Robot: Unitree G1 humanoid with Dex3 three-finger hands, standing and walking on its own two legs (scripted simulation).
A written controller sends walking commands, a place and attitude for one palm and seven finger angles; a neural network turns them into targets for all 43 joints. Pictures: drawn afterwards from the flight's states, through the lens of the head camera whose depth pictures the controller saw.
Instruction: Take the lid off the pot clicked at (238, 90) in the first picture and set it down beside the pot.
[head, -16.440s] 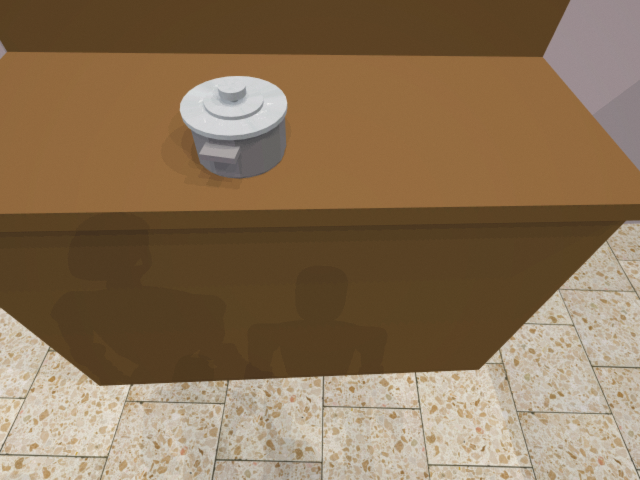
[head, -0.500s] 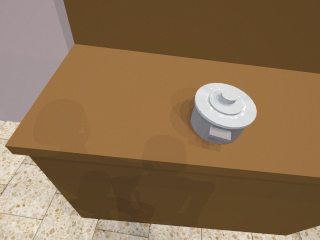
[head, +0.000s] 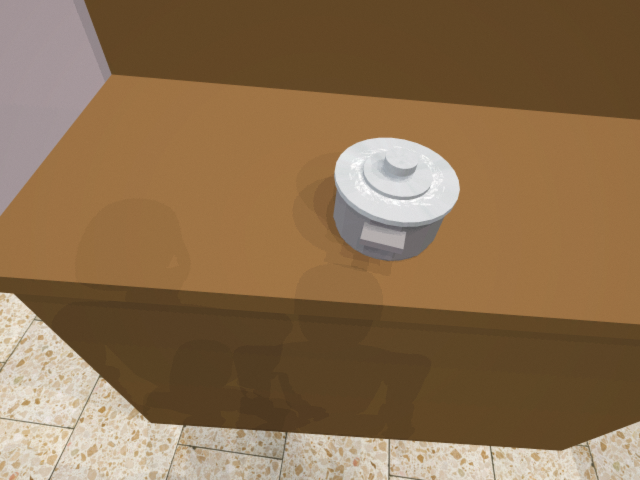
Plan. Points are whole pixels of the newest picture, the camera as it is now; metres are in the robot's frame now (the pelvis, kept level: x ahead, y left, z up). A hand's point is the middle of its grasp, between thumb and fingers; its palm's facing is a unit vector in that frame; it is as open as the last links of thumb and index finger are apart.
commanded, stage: shuffle to correct the standing spot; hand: left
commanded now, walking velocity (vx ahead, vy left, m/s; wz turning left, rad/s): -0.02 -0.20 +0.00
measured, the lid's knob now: (400, 161) +0.46 -0.06 +0.17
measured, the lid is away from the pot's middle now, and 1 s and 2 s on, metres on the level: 0.00 0.00 0.00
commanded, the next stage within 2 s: come to a stop and stand still in 1.14 s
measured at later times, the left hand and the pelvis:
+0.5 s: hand out of the picture +0.00 +0.15 -0.17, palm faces +0.04 -0.98 -0.21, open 7.4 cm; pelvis +0.00 -0.04 +0.01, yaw +2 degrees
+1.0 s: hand out of the picture +0.02 +0.09 -0.18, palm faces -0.01 -0.98 -0.19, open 7.4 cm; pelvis -0.03 -0.11 +0.00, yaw +0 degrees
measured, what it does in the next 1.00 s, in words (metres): steps to the right: left foot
